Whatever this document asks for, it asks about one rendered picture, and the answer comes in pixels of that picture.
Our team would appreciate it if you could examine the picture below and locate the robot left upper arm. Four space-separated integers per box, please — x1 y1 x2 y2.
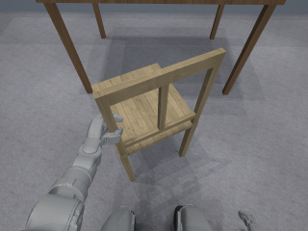
19 193 85 231

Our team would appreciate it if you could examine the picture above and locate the table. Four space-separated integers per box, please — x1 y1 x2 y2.
36 0 287 95

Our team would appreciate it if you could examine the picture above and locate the robot right hand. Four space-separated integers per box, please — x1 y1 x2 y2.
236 210 264 231

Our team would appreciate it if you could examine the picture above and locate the robot left hand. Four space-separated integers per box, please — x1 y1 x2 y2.
86 113 124 145

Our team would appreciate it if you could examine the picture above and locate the chair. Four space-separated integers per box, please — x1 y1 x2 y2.
90 47 226 182

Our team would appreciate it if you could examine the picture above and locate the right robot foot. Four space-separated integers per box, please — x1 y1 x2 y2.
173 205 183 231

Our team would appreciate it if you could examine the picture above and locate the left robot forearm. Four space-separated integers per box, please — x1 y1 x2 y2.
25 137 102 230

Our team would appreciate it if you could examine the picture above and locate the robot left shin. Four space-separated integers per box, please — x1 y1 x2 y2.
119 206 130 210

